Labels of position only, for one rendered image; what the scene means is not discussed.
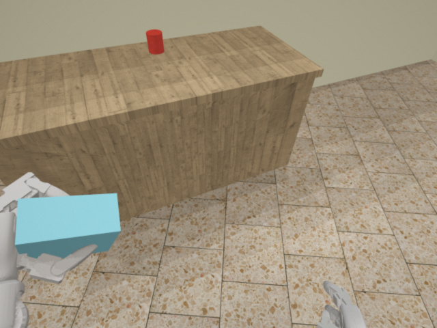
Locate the left robot hand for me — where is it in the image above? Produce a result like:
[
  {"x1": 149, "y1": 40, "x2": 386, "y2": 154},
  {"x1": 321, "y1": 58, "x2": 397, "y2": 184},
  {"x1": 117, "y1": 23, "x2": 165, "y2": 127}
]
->
[{"x1": 0, "y1": 172, "x2": 98, "y2": 284}]

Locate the sponge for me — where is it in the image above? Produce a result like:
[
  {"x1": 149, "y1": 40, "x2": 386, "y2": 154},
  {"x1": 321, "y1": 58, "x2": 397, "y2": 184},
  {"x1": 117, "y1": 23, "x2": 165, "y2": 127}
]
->
[{"x1": 15, "y1": 193, "x2": 121, "y2": 258}]

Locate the table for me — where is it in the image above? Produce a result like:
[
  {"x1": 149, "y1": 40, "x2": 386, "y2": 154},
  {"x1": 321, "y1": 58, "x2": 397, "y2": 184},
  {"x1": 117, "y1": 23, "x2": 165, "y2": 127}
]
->
[{"x1": 0, "y1": 26, "x2": 324, "y2": 221}]

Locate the right robot hand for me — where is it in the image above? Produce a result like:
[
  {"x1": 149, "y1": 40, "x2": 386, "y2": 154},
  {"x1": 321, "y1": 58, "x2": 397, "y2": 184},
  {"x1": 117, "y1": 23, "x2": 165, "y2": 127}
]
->
[{"x1": 317, "y1": 281, "x2": 367, "y2": 328}]

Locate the left robot forearm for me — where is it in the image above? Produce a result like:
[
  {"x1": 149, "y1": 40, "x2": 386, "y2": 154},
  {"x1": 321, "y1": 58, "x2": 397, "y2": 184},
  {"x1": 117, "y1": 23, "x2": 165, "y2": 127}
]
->
[{"x1": 0, "y1": 279, "x2": 29, "y2": 328}]

